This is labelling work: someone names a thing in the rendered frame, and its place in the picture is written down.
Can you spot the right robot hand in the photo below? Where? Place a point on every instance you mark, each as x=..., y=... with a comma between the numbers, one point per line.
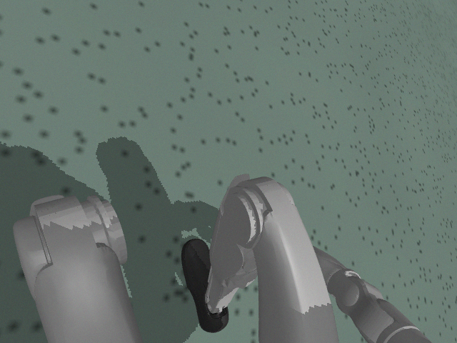
x=329, y=265

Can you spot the right robot arm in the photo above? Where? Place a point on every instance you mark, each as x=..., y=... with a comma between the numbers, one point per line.
x=377, y=320

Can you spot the right robot foot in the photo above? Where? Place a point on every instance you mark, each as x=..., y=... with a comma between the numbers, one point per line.
x=196, y=266

